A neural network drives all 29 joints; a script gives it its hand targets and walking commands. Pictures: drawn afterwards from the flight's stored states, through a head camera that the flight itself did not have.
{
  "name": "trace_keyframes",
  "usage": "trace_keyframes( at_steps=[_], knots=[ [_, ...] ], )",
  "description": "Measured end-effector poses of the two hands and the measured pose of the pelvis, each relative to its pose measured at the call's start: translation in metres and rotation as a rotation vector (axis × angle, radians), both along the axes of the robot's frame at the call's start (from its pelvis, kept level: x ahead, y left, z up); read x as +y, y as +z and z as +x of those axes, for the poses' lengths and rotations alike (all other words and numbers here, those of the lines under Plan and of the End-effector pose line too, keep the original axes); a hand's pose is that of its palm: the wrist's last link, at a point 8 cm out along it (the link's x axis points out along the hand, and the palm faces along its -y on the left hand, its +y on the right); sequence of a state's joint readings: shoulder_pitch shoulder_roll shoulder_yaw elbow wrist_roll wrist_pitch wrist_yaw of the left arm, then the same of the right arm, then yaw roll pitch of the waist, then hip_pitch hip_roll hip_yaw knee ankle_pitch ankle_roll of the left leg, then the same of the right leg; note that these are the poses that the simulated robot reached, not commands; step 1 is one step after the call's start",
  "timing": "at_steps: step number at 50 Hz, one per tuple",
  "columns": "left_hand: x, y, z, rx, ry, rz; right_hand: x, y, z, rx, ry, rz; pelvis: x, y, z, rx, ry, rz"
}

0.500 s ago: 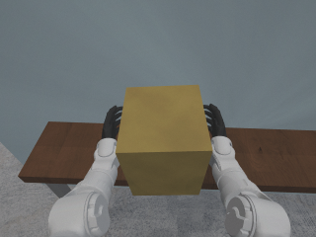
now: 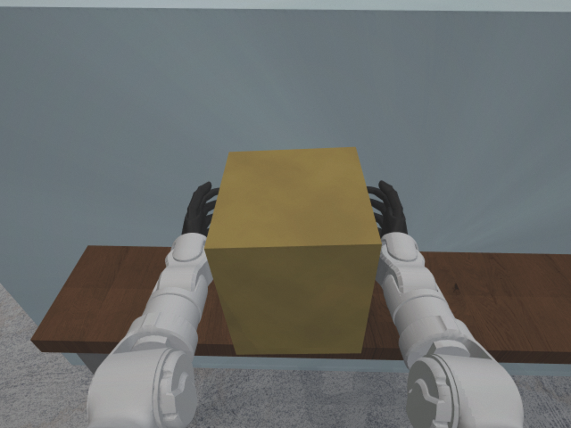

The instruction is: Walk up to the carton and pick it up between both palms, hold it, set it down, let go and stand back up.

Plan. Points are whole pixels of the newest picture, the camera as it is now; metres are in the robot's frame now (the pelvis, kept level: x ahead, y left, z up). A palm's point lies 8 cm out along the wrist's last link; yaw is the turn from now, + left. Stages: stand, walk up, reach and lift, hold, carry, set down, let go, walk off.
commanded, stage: reach and lift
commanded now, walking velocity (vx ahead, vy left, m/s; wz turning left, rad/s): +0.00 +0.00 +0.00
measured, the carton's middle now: (294, 252) +0.40 +0.01 +0.07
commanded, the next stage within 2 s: hold in 1.26 s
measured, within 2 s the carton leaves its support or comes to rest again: neither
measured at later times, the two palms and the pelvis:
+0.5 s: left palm (169, 225) +0.35 +0.18 +0.17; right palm (392, 230) +0.35 -0.11 +0.17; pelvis -0.02 +0.01 +0.00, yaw +0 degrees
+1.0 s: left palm (185, 205) +0.39 +0.16 +0.17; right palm (399, 210) +0.38 -0.13 +0.17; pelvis +0.00 +0.01 +0.00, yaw +0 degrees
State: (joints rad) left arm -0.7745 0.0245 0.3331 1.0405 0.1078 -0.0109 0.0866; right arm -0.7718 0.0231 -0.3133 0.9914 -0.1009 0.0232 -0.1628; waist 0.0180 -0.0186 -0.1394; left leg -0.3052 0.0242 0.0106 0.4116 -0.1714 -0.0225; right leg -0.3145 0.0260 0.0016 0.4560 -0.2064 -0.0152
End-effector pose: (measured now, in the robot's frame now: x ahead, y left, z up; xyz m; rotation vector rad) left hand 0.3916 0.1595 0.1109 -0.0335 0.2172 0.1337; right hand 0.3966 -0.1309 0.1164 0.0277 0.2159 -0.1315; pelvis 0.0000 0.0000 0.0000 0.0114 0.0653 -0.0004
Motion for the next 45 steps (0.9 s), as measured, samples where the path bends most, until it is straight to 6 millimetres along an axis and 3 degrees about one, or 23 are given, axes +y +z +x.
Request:
trace_keyframes(
  at_steps=[8,12,21,31,38,45],
  knots=[
    [0.008,0.046,0.004,-0.085,-0.019,0.013,0.007,0.044,0.002,-0.087,-0.008,-0.002,0.002,0.003,0.008,-0.063,0.000,-0.003],
    [0.013,0.058,-0.003,-0.071,-0.039,0.057,0.012,0.055,-0.007,-0.078,-0.011,-0.015,0.006,0.004,0.006,-0.122,0.002,-0.006],
    [0.021,0.050,-0.029,-0.003,-0.054,0.041,0.019,0.049,-0.035,-0.015,-0.020,-0.023,0.013,0.004,-0.014,-0.186,0.003,-0.010],
    [0.013,0.059,-0.049,-0.018,-0.053,0.029,0.011,0.056,-0.057,-0.038,-0.024,-0.035,0.013,0.003,-0.032,-0.208,0.003,-0.011],
    [0.001,0.054,-0.041,0.021,-0.059,0.037,0.001,0.044,-0.054,-0.004,-0.030,-0.037,0.012,0.004,-0.034,-0.171,0.004,-0.009],
    [0.001,0.050,-0.022,0.025,-0.049,0.017,0.000,0.042,-0.034,-0.005,-0.035,-0.011,0.011,0.004,-0.020,-0.141,0.004,-0.008]
  ],
)
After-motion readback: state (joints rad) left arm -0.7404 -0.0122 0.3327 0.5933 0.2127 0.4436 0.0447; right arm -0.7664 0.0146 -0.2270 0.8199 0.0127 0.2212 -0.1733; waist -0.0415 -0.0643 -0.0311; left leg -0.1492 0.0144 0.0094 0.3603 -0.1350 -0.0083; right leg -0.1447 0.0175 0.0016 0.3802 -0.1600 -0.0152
